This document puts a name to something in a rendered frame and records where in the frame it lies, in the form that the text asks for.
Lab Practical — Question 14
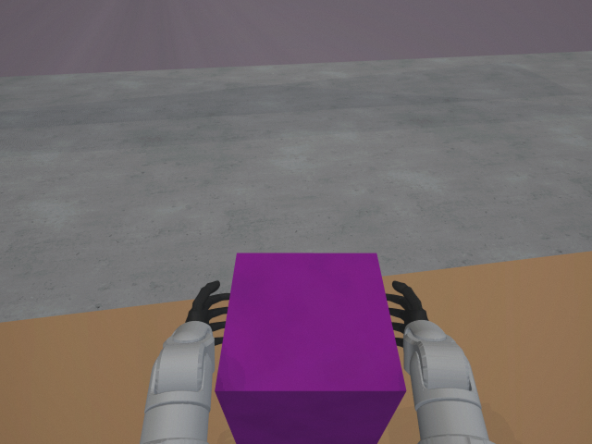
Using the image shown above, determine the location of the carton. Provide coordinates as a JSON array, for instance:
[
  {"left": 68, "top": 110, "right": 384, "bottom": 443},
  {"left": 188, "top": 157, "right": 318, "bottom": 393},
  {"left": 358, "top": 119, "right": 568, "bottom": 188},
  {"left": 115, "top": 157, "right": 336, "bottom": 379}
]
[{"left": 215, "top": 253, "right": 406, "bottom": 444}]

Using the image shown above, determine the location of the left robot hand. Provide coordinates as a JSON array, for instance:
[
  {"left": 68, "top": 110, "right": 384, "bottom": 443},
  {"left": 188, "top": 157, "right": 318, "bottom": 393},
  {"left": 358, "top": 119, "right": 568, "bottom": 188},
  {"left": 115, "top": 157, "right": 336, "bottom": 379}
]
[{"left": 185, "top": 280, "right": 230, "bottom": 346}]

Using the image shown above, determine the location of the right robot hand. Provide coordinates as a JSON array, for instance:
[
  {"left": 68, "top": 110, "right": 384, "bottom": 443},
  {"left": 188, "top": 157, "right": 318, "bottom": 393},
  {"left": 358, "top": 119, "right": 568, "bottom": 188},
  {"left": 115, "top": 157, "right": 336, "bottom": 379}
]
[{"left": 386, "top": 281, "right": 428, "bottom": 348}]

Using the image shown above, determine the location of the left robot forearm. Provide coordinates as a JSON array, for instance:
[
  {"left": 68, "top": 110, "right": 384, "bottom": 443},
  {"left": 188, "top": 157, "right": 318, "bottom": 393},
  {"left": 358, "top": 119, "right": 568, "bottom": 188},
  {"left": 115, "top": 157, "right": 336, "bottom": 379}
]
[{"left": 140, "top": 321, "right": 215, "bottom": 444}]

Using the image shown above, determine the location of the right robot forearm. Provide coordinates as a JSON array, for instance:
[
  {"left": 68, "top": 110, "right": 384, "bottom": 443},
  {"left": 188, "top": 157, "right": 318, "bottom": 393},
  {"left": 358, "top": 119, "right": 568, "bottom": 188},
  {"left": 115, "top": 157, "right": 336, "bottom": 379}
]
[{"left": 403, "top": 320, "right": 496, "bottom": 444}]

